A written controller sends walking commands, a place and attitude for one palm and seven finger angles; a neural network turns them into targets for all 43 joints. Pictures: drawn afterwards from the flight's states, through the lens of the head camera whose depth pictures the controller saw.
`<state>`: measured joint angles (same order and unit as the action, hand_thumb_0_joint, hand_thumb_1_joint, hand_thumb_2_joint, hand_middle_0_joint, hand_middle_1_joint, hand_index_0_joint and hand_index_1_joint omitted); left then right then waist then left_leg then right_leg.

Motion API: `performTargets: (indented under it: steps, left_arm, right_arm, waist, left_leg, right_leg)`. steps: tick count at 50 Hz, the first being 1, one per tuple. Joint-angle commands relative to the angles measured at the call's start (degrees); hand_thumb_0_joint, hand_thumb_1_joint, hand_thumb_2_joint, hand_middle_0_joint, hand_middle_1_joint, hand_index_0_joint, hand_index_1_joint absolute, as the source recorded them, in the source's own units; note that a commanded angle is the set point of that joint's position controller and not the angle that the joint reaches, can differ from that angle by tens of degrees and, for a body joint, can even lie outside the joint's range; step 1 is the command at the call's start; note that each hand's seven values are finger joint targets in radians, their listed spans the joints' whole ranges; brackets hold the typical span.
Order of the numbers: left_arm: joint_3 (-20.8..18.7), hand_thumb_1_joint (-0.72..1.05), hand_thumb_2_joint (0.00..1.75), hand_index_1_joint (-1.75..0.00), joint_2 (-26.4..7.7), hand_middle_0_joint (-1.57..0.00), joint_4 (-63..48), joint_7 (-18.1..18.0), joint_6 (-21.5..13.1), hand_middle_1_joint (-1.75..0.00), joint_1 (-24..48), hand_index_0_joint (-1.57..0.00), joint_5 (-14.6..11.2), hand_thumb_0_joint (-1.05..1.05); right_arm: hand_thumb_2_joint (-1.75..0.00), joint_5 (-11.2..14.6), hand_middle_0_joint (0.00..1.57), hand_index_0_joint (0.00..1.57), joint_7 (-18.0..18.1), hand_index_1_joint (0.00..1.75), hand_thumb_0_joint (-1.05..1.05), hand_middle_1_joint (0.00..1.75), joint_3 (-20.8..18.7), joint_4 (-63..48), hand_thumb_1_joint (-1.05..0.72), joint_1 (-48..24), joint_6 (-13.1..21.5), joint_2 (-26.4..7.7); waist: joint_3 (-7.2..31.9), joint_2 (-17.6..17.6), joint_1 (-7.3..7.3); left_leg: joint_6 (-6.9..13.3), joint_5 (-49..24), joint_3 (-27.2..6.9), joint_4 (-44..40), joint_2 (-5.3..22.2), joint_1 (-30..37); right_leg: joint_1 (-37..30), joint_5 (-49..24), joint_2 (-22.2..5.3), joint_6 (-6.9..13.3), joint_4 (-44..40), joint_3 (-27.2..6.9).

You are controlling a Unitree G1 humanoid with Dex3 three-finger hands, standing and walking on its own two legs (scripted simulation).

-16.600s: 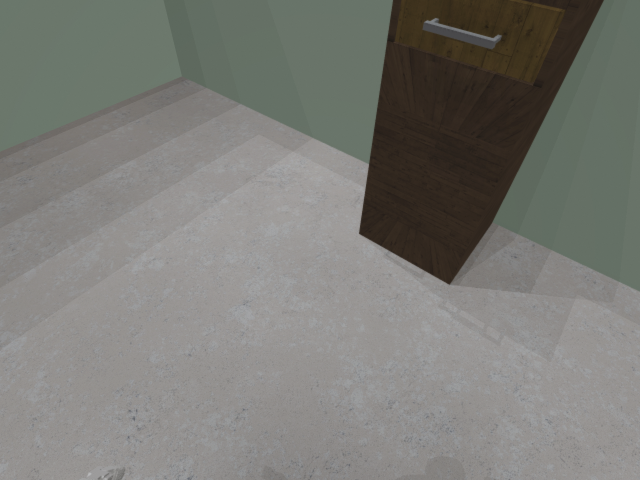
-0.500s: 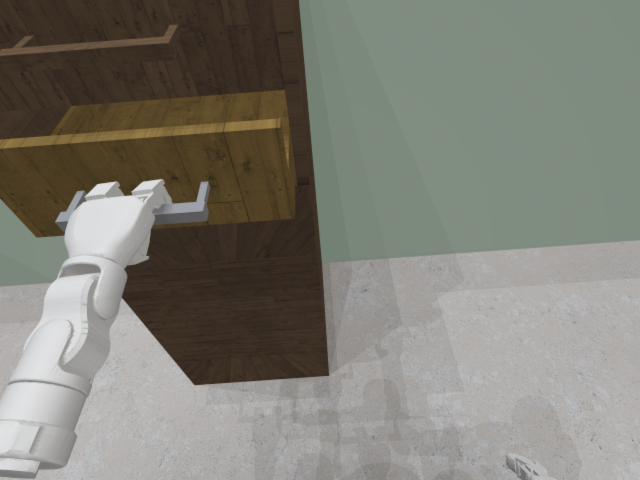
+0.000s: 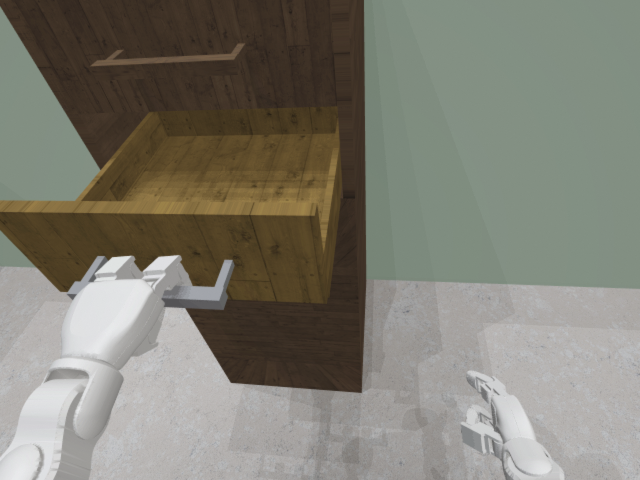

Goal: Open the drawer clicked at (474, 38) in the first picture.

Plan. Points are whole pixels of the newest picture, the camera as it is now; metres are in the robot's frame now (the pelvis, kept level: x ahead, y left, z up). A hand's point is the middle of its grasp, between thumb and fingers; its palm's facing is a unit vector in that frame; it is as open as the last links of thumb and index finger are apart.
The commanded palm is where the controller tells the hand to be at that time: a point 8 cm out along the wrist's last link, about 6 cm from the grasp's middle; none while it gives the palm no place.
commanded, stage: pull the drawer open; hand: left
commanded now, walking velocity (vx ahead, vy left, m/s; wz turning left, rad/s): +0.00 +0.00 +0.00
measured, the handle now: (154, 281) +0.29 +0.24 +0.13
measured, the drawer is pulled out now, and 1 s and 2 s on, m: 0.22 0.30 0.30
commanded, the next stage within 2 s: open the thumb to release the handle in 0.62 s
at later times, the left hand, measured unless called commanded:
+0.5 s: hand (106, 414) +0.15 +0.23 +0.11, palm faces +0.05 -0.10 -0.99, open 5.6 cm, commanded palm +0.11 +0.24 +0.17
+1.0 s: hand (107, 398) +0.16 +0.24 +0.11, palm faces +0.10 -0.12 -0.99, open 7.5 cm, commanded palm +0.13 +0.24 +0.17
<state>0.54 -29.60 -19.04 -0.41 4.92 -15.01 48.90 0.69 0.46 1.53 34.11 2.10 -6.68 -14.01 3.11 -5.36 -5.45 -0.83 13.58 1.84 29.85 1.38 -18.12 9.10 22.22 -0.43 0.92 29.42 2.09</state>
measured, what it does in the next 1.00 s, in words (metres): stands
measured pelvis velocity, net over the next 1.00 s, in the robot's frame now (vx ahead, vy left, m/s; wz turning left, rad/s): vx -0.03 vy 0.01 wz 0.01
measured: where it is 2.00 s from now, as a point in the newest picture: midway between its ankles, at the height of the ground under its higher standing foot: outside the picture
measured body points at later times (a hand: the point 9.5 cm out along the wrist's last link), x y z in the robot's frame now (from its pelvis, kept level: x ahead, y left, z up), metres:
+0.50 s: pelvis -0.02 +0.00 -0.01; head -0.02 -0.04 +0.44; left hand +0.14 +0.23 +0.16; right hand +0.20 -0.23 -0.09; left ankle +0.02 +0.13 -0.73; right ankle -0.08 -0.10 -0.73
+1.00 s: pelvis -0.03 +0.01 +0.00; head -0.05 -0.03 +0.44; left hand +0.15 +0.24 +0.16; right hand +0.20 -0.18 -0.10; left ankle +0.02 +0.13 -0.73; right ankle -0.08 -0.10 -0.73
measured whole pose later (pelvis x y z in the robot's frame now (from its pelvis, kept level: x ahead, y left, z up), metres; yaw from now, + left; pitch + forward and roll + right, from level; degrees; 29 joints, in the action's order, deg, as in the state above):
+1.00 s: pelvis -0.03 +0.01 +0.00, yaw +1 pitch -1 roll +0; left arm 0.4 -27.2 -24.6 -3.2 4.7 -23.1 50.4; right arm 0.1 1.5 2.6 35.9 5.4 -3.1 -12.9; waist 2.4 -6.2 -6.4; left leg -0.1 12.2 0.9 32.1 1.1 -19.0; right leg 9.8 21.4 -0.7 0.3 32.2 2.9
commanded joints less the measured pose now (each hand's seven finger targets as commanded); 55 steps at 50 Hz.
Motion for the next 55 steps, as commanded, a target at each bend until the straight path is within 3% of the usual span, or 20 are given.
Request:
performTargets:
  steps: [1, 8, 10, 11, 13, 16, 21, 22, 26, 30, 32, 35, 36, 38, 40, 41, 44, 48, 50, 55]
  left_arm:
    - [-11.7, 0.9, 0.9, -1.35, -11.1, -0.4, -14.3, -3.5, -0.6, -1.35, 3.0, -0.4, -0.5, 0.0]
    - [-16.2, 0.9, 0.9, -1.35, -12.8, -0.4, -17.6, -5.4, -2.3, -1.35, -9.6, -0.4, -2.3, 0.0]
    - [-18.7, 0.9, 0.9, -1.35, -14.5, -0.4, -18.2, -6.3, -2.3, -1.35, -13.0, -0.4, -2.9, 0.0]
    - [-17.4, 0.9, 0.9, -1.35, -12.9, -0.4, -18.7, -6.5, -2.6, -1.35, -13.4, -0.4, -2.7, 0.0]
    - [-19.8, 0.9, 0.9, -1.35, -14.5, -0.4, -18.8, -7.2, -3.2, -1.35, -16.5, -0.4, -3.1, 0.0]
    - [-19.3, 0.9, 0.9, -1.35, -12.9, -0.4, -21.9, -8.5, -3.5, -1.35, -20.2, -0.4, -3.7, 0.0]
    - [-20.2, 0.9, 0.9, -1.35, -12.1, -0.4, -24.4, -10.6, -3.3, -1.35, -28.0, -0.4, -4.1, 0.0]
    - [-20.1, 0.9, 0.9, -1.35, -12.1, -0.4, -23.9, -10.9, -3.6, -1.35, -26.0, -0.4, -3.8, 0.0]
    - [-19.3, 0.9, 0.9, -1.35, -11.8, -0.4, -23.8, -12.2, -4.2, -1.35, -21.5, -0.4, -2.6, 0.0]
    - [-18.0, 0.9, 0.9, -1.35, -10.7, -0.4, -23.6, -12.1, -3.2, -1.35, -20.6, -0.4, -2.3, 0.0]
    - [-17.2, 0.9, 0.9, -1.35, -10.8, -0.4, -22.7, -11.7, -3.0, -1.35, -19.5, -0.4, -1.9, 0.0]
    - [-16.7, 0.9, 0.9, -1.35, -10.6, -0.4, -24.3, -11.1, -2.0, -1.35, -18.9, -0.4, -2.0, 0.0]
    - [-13.1, 0.9, 0.9, -1.35, -9.4, -0.4, -22.1, -10.7, -2.3, -1.35, -7.1, -0.4, -1.0, 0.0]
    - [-14.3, 0.76, 0.84, -1.34, -10.1, -0.39, -18.5, -10.4, -2.5, -1.34, -8.8, -0.39, -0.3, 0.0]
    - [-12.7, 0.62, 0.78, -1.32, -9.2, -0.38, -19.2, -9.4, -2.0, -1.32, -7.3, -0.38, -0.4, 0.0]
    - [-9.5, 0.55, 0.75, -1.31, -7.3, -0.38, -19.4, -8.7, -1.9, -1.31, -5.3, -0.38, 0.1, 0.0]
    - [-6.9, 0.34, 0.66, -1.29, -6.9, -0.36, -17.8, -6.5, -1.0, -1.29, -3.5, -0.36, 1.0, 0.0]
    - [-7.0, 0.06, 0.54, -1.26, -8.3, -0.34, -16.6, -4.1, -0.5, -1.26, -0.7, -0.34, 2.1, 0.0]
    - [-9.7, -0.08, 0.48, -1.24, -10.4, -0.33, -17.1, -3.9, -0.6, -1.24, -0.7, -0.33, 1.6, 0.0]
    - [-8.9, -0.43, 0.33, -1.21, -8.4, -0.3, -17.7, -3.7, -2.3, -1.21, -0.5, -0.3, 0.4, 0.0]
  right_arm:
    - [-0.9, -0.3, 0.2, 0.2, 0.8, 0.3, 0.0, 0.3, -2.0, -9.2, -0.9, -7.7, 3.1, -5.1]
    - [-0.9, -0.4, 0.2, 0.2, 0.9, 0.3, 0.0, 0.3, -2.2, -10.3, -0.9, -7.4, 3.9, -5.9]
    - [-0.9, -0.2, 0.2, 0.2, 1.1, 0.3, 0.0, 0.3, -2.2, -10.8, -0.9, -8.1, 4.1, -6.3]
    - [-0.9, -0.3, 0.2, 0.2, 1.1, 0.3, 0.0, 0.3, -2.0, -10.9, -0.9, -7.4, 4.2, -5.8]
    - [-0.9, -0.3, 0.2, 0.2, 1.2, 0.3, 0.0, 0.3, -2.5, -11.0, -0.9, -6.8, 4.5, -6.2]
    - [-0.9, 0.0, 0.2, 0.2, 0.9, 0.3, 0.0, 0.3, -2.5, -11.7, -0.9, -6.6, 4.9, -6.2]
    - [-0.9, 0.2, 0.2, 0.2, 0.4, 0.3, 0.0, 0.3, -2.8, -12.8, -0.9, -6.4, 5.0, -6.6]
    - [-0.9, 0.1, 0.2, 0.2, 0.4, 0.3, 0.0, 0.3, -3.0, -12.3, -0.9, -6.0, 5.0, -6.6]
    - [-0.9, -0.2, 0.2, 0.2, 0.6, 0.3, 0.0, 0.3, -3.1, -11.9, -0.9, -5.3, 5.9, -6.0]
    - [-0.9, 0.1, 0.2, 0.2, 0.2, 0.3, 0.0, 0.3, -3.1, -11.6, -0.9, -6.2, 6.3, -5.9]
    - [-0.9, -0.2, 0.2, 0.2, 0.2, 0.3, 0.0, 0.3, -3.0, -11.3, -0.9, -5.0, 6.5, -5.5]
    - [-0.9, 0.2, 0.2, 0.2, 0.1, 0.3, 0.0, 0.3, -2.6, -11.7, -0.9, -6.5, 6.6, -5.6]
    - [-0.9, -0.3, 0.2, 0.2, 0.4, 0.3, 0.0, 0.3, -2.0, -9.8, -0.9, -5.9, 6.4, -4.9]
    - [-0.9, -0.5, 0.2, 0.2, 1.0, 0.3, 0.0, 0.3, -2.6, -9.8, -0.9, -5.5, 6.7, -4.8]
    - [-0.9, 0.0, 0.2, 0.2, 0.9, 0.3, 0.0, 0.3, -2.2, -9.8, -0.9, -7.1, 7.1, -4.6]
    - [-0.9, -0.4, 0.2, 0.2, 1.0, 0.3, 0.0, 0.3, -1.9, -9.6, -0.9, -6.3, 7.1, -4.3]
    - [-0.9, -0.5, 0.2, 0.2, 1.3, 0.3, 0.0, 0.3, -1.7, -9.3, -0.9, -7.0, 6.8, -4.5]
    - [-0.9, -0.8, 0.2, 0.2, 1.8, 0.3, 0.0, 0.3, -1.0, -8.6, -0.9, -7.6, 6.6, -4.5]
    - [-0.9, -0.4, 0.2, 0.2, 2.0, 0.3, 0.0, 0.3, -0.9, -8.6, -0.9, -9.0, 6.9, -4.5]
    - [-0.9, -0.3, 0.2, 0.2, 1.7, 0.3, 0.0, 0.3, -1.1, -8.5, -0.9, -8.7, 7.3, -4.3]
  waist:
    - [11.6, 2.7, -1.0]
    - [8.8, 5.5, -1.71]
    - [9.2, 4.2, -2.22]
    - [8.7, 4.5, -2.0]
    - [7.9, 5.1, -2.3]
    - [8.6, 1.8, -2.38]
    - [7.5, 3.6, -2.69]
    - [6.1, 4.8, -1.8]
    - [6.6, 2.2, -1.62]
    - [7.0, -0.1, -1.55]
    - [6.7, 2.4, -1.47]
    - [7.3, 0.7, -1.66]
    - [4.3, 1.9, 1.11]
    - [5.2, 2.2, -0.6]
    - [5.7, 0.3, -0.7]
    - [5.3, 0.7, -0.14]
    - [3.9, 3.5, -0.09]
    - [3.4, 3.4, -0.5]
    - [4.8, 1.8, -1.07]
    - [4.2, 0.0, -0.67]
  left_leg:
    - [2.6, -22.7, 1.1, 0.9, -2.9, 12.5]
    - [2.3, -19.1, 1.4, 1.8, -3.0, 8.7]
    - [2.1, -17.4, 1.6, 2.5, -3.0, 8.4]
    - [2.3, -16.9, 1.5, 2.6, -3.2, 7.8]
    - [2.2, -16.3, 1.5, 3.0, -3.0, 7.2]
    - [2.0, -15.8, 1.7, 3.5, -2.6, 7.3]
    - [1.9, -14.5, 1.7, 4.1, -2.0, 5.5]
    - [1.9, -13.7, 1.5, 4.2, -2.0, 4.9]
    - [1.9, -10.3, 0.9, 3.9, -1.8, 6.2]
    - [1.5, -11.2, 0.6, 3.5, -1.4, 7.1]
    - [1.7, -10.8, 0.4, 2.8, -1.4, 6.6]
    - [1.4, -11.4, 0.4, 2.5, -1.3, 7.5]
    - [1.5, -9.1, -0.3, 2.2, -1.7, 7.1]
    - [1.7, -8.0, -0.4, 1.3, -1.5, 8.2]
    - [1.5, -7.9, -0.5, 0.7, -1.5, 9.2]
    - [1.6, -7.3, -0.5, 0.2, -1.7, 9.3]
    - [2.0, -7.2, -0.5, -0.9, -1.8, 9.5]
    - [2.1, -7.2, -0.5, -2.0, -1.9, 10.1]
    - [2.0, -8.3, -0.6, -1.9, -1.7, 11.1]
    - [1.7, -8.6, -0.6, -2.4, -1.6, 11.9]
  right_leg:
    - [1.9, -32.9, 1.3, -1.0, -2.0, 0.0]
    - [2.2, -35.8, 0.5, -1.9, -1.1, -0.4]
    - [2.1, -35.2, 0.5, -1.7, -1.1, -1.4]
    - [2.9, -34.4, 0.3, -1.9, -0.8, -0.8]
    - [3.6, -34.6, 0.2, -2.1, -0.6, -1.1]
    - [4.8, -31.7, 0.3, -1.9, -0.4, -0.9]
    - [6.5, -29.2, 0.4, -2.1, 0.2, -0.6]
    - [7.9, -27.8, 0.6, -2.1, 0.1, -0.4]
    - [10.5, -19.2, 0.9, -1.5, -0.4, -0.1]
    - [10.6, -17.9, 1.6, -1.1, -0.5, 0.3]
    - [10.3, -17.2, 1.4, -1.3, -0.5, 1.0]
    - [9.3, -17.7, 1.5, -1.0, -0.9, 0.6]
    - [12.3, -14.5, 1.4, -1.2, -1.0, 1.4]
    - [11.4, -12.4, 1.7, -1.0, -2.0, 1.4]
    - [10.6, -11.4, 1.9, -0.6, -2.4, 1.1]
    - [11.1, -10.2, 1.6, -0.8, -2.6, 1.5]
    - [10.4, -10.9, 1.4, -1.0, -4.0, 1.2]
    - [8.8, -10.6, 1.2, -0.8, -5.3, 1.0]
    - [7.3, -12.0, 1.5, -0.4, -5.4, 0.6]
    - [7.5, -11.4, 1.7, -0.4, -6.0, 1.1]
